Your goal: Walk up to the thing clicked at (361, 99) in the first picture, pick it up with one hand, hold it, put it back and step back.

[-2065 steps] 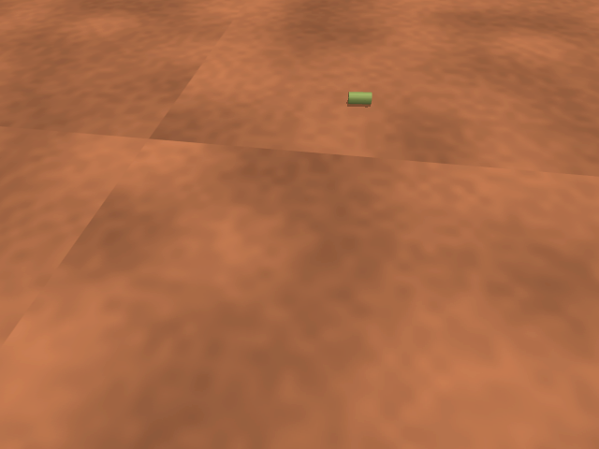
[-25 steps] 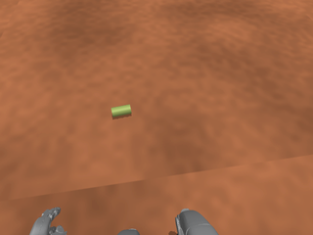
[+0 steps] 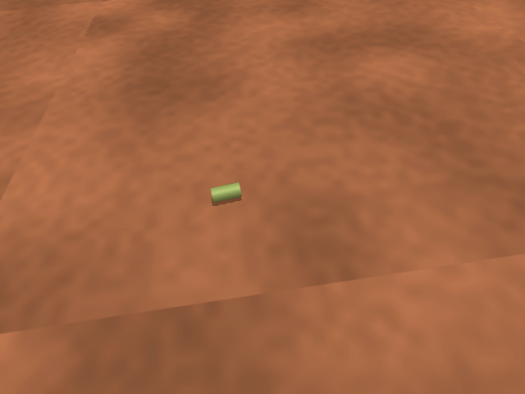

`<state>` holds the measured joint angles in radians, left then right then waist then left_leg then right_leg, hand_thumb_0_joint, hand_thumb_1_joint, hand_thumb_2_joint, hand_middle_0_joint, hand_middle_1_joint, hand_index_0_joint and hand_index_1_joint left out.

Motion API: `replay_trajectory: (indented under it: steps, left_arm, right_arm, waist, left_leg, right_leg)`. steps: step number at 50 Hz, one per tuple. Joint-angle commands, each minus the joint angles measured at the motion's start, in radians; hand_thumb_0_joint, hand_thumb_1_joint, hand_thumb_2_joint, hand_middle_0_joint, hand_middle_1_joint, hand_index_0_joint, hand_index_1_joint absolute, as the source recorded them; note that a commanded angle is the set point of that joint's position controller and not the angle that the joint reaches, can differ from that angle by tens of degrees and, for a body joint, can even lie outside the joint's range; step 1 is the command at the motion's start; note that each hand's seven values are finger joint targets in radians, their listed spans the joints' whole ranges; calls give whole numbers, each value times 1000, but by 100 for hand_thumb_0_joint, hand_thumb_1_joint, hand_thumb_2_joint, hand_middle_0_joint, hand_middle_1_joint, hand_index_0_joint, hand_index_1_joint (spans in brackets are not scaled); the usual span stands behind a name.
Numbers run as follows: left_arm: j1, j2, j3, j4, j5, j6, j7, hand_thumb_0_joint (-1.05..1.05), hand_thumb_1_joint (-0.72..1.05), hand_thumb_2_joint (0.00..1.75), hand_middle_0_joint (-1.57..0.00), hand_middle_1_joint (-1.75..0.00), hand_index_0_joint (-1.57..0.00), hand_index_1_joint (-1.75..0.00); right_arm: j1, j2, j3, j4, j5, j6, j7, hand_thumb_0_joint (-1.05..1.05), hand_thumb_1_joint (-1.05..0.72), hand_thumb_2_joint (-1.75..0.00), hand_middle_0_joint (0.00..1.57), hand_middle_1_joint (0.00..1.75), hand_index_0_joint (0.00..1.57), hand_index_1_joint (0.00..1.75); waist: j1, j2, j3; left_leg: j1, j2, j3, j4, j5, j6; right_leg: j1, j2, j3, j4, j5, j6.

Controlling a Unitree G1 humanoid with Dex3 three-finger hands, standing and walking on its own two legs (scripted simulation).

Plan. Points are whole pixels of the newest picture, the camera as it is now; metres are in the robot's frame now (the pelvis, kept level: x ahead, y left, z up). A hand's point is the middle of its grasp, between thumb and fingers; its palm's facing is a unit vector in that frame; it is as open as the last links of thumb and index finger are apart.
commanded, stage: step back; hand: left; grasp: from above
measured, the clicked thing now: (226, 192) +1.11 +0.27 -0.73
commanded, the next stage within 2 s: stand in 0.88 s
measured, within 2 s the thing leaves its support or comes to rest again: neither
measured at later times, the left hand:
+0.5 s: hand out of the picture +0.12 +0.23 -0.14, palm faces +0.01 -0.93 -0.36, open 7.4 cm
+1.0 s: hand (137, 387) +0.17 +0.25 -0.14, palm faces +0.01 -0.94 -0.33, open 7.4 cm
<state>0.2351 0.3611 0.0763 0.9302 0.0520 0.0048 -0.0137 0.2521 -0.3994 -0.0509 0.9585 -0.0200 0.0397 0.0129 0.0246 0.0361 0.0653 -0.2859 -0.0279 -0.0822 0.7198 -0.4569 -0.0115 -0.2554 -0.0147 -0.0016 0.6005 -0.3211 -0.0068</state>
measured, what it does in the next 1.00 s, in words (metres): steps on the spot: left foot, then right foot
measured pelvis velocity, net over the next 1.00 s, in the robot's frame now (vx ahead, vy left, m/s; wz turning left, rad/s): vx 0.07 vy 0.00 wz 0.01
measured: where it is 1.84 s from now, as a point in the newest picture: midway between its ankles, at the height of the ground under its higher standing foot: outside the picture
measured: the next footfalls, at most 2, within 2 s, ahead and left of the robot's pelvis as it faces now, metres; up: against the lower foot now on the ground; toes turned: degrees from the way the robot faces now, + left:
left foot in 0.02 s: +0.03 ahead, +0.12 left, +0.00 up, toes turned -3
right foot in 0.34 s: +0.10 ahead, -0.14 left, +0.00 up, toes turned -2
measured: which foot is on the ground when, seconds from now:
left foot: up 0.00-0.00, down 0.02-0.38, up 0.40-0.60, down 0.62-1.00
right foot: down 0.00-0.06, up 0.08-0.32, down 0.34-1.00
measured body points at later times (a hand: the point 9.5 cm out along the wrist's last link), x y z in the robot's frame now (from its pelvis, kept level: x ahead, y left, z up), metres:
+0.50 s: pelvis +0.03 -0.03 +0.00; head +0.05 -0.04 +0.45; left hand +0.12 +0.28 -0.11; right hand +0.08 -0.34 -0.13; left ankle +0.01 +0.11 -0.70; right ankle +0.06 -0.14 -0.73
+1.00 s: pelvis +0.07 +0.00 +0.01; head +0.09 +0.01 +0.46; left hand +0.17 +0.30 -0.12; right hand +0.19 -0.30 -0.11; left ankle +0.05 +0.11 -0.73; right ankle +0.06 -0.14 -0.73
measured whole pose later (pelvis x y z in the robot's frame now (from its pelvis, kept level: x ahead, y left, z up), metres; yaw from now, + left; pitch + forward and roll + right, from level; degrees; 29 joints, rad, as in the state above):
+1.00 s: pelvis +0.07 +0.00 +0.01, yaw +1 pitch -1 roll +0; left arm 0.06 0.36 0.02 1.09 0.00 -0.01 -0.01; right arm 0.05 -0.33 -0.01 1.07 -0.01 -0.01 0.00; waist 0.01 -0.02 0.07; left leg -0.16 -0.01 -0.01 0.44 -0.26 0.01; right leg -0.16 -0.04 -0.04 0.42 -0.24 0.03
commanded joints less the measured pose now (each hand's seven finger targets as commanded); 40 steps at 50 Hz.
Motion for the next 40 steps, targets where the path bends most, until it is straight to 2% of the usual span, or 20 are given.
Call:
replay_trajectory:
  steps: [1, 2, 3, 4, 5, 8, 13, 17, 18, 19, 20, 21, 24, 28, 30, 32, 33, 34, 37, 40]
  left_arm:
    - [-51, 224, 40, -94, -1, -3, 7, 0, 90, 90, -20, -30, -20, -30]
    - [-4, 158, 20, -93, -17, -2, 5, 0, 90, 90, -20, -30, -20, -30]
    - [-29, 160, 19, -95, -28, -1, 8, 0, 90, 90, -20, -30, -20, -30]
    - [-119, 255, 45, -90, -15, -7, 12, 0, 90, 90, -20, -30, -20, -30]
    - [-136, 280, 50, -93, -18, -13, 4, 0, 90, 90, -20, -30, -20, -30]
    - [-77, 230, 44, -70, -27, -24, -9, 0, 90, 90, -20, -30, -20, -30]
    - [-110, 210, 39, -54, -25, -27, -19, 0, 90, 90, -20, -30, -20, -30]
    - [-4, 201, 43, 15, -27, -44, 3, 0, 90, 90, -20, -30, -20, -30]
    - [23, 235, 53, 22, -19, -53, 13, 0, 90, 90, -20, -30, -20, -30]
    - [25, 303, 66, 13, -10, -63, 21, 0, 90, 90, -20, -30, -20, -30]
    - [-40, 333, 67, -5, -19, -62, 19, 0, 90, 90, -20, -30, -20, -30]
    - [-106, 331, 62, -27, -19, -56, 16, 0, 90, 90, -20, -30, -20, -30]
    - [-150, 263, 45, -30, -24, -60, 19, 0, 90, 90, -20, -30, -20, -30]
    - [-174, 264, 38, -24, -30, -58, 19, 0, 90, 90, -20, -30, -20, -30]
    - [-201, 237, 23, -24, -42, -45, 21, 0, 90, 90, -20, -30, -20, -30]
    - [-179, 185, 8, -28, -59, -39, 25, 0, 90, 90, -20, -30, -20, -30]
    - [-163, 186, 6, -11, -63, -33, 25, 0, 90, 90, -20, -30, -20, -30]
    - [-152, 204, 12, 16, -62, -33, 28, 0, 90, 90, -20, -30, -20, -30]
    - [-184, 224, 10, 26, -51, -46, 29, 0, 90, 90, -20, -30, -20, -30]
    - [-182, 225, 2, 39, -55, -43, 33, 0, 90, 90, -20, -30, -20, -30]
  right_arm:
    - [11, -169, -67, -54, -16, -85, -21, 0, -90, -90, 20, 30, 20, 30]
    - [33, -213, -78, -58, -31, -97, -26, 0, -90, -90, 20, 30, 20, 30]
    - [-4, -287, -88, -81, -38, -99, -26, 0, -90, -90, 20, 30, 20, 30]
    - [14, -339, -100, -73, -25, -99, -24, 0, -90, -90, 20, 30, 20, 30]
    - [-15, -317, -101, -76, -23, -101, -23, 0, -90, -90, 20, 30, 20, 30]
    - [-14, -218, -70, -80, -23, -117, -26, 0, -90, -90, 20, 30, 20, 30]
    - [-27, -234, -77, -89, -20, -99, -19, 0, -90, -90, 20, 30, 20, 30]
    - [-72, -161, -39, -101, -1, -71, -19, 0, -90, -90, 20, 30, 20, 30]
    - [-44, -119, -23, -101, 5, -69, -22, 0, -90, -90, 20, 30, 20, 30]
    - [-21, -72, -10, -113, 14, -70, -24, 0, -90, -90, 20, 30, 20, 30]
    - [-6, -130, -25, -88, 7, -59, -37, 0, -90, -90, 20, 30, 20, 30]
    - [31, -174, -42, -57, 1, -59, -39, 0, -90, -90, 20, 30, 20, 30]
    - [12, -157, -33, -24, 7, -63, -28, 0, -90, -90, 20, 30, 20, 30]
    - [31, -134, -28, 2, 1, -68, -28, 0, -90, -90, 20, 30, 20, 30]
    - [47, -126, -33, 29, -4, -77, -34, 0, -90, -90, 20, 30, 20, 30]
    - [-18, -191, -47, 13, -14, -83, -41, 0, -90, -90, 20, 30, 20, 30]
    - [-106, -222, -45, -3, -8, -83, -38, 0, -90, -90, 20, 30, 20, 30]
    - [-147, -227, -40, -4, 1, -79, -32, 0, -90, -90, 20, 30, 20, 30]
    - [-146, -165, -22, 17, 4, -74, -32, 0, -90, -90, 20, 30, 20, 30]
    - [-154, -167, -26, 36, 9, -68, -33, 0, -90, -90, 20, 30, 20, 30]
  waist:
    - [-15, -116, -62]
    - [-12, 76, -100]
    - [-12, 114, -41]
    - [-63, 71, 35]
    - [-45, 47, 80]
    - [-22, 85, 27]
    - [-43, 159, 23]
    - [33, 63, -36]
    - [40, -37, -80]
    - [36, -223, -92]
    - [22, -170, -80]
    - [-7, -170, -30]
    - [-15, -155, -14]
    - [-27, -200, -80]
    - [-53, -161, -108]
    - [-16, -20, -135]
    - [16, 7, -122]
    - [19, 28, -110]
    - [-4, 13, -150]
    - [-6, 31, -171]
  left_leg:
    - [221, 17, -2, -416, 131, 24]
    - [325, 187, -296, -499, 14, 70]
    - [313, 340, -525, -523, -246, 166]
    - [111, 402, -592, -553, -381, 255]
    - [52, 388, -536, -557, -353, 263]
    - [194, 243, -256, -466, 43, 170]
    - [11, 210, -153, -442, 8, 175]
    - [-129, 135, -47, -205, 122, 98]
    - [-166, 88, -23, -82, 138, 71]
    - [-273, -23, -5, 90, 7, 20]
    - [-181, 4, -19, 169, -145, 16]
    - [-111, 36, -8, 188, -163, 14]
    - [-97, 43, -21, 118, -75, 28]
    - [18, 41, 69, -102, 49, 14]
    - [124, 41, 54, -304, 299, 15]
    - [143, 195, -136, -321, 576, 76]
    - [87, 234, -160, -311, 551, 121]
    - [19, 228, -139, -273, 524, 139]
    - [74, 140, -22, -239, 630, 57]
    - [123, 140, -19, -235, 675, 55]
  right_leg:
    - [-57, -128, 154, -28, -135, -101]
    - [-202, -34, 68, 193, -147, -42]
    - [-419, 29, -13, 280, -208, -12]
    - [-355, -48, 90, 317, -221, -15]
    - [-300, -59, 101, 343, -186, -22]
    - [-309, -56, 75, 253, -79, -18]
    - [-92, -20, -7, 81, -58, -7]
    - [219, 30, -44, -175, 94, -11]
    - [295, -42, 70, -206, 114, -22]
    - [298, -249, 407, -308, 53, -97]
    - [130, -363, 494, -341, -117, -191]
    - [5, -375, 506, -333, -168, -237]
    - [3, -267, 286, -296, 3, -170]
    - [26, -233, 181, -196, 278, -144]
    - [24, -186, 103, -89, 411, -89]
    - [-2, -88, 30, 10, 325, -18]
    - [23, -42, -1, -26, 171, -5]
    - [98, -45, 12, -55, 111, -7]
    - [153, -108, 49, -94, 380, -32]
    - [143, -114, 35, -93, 419, -34]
